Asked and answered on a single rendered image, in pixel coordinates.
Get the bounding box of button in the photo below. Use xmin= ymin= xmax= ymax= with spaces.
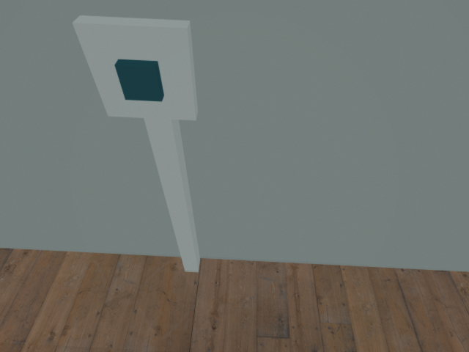
xmin=115 ymin=59 xmax=164 ymax=101

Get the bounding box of panel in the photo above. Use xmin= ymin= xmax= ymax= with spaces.
xmin=73 ymin=15 xmax=200 ymax=272

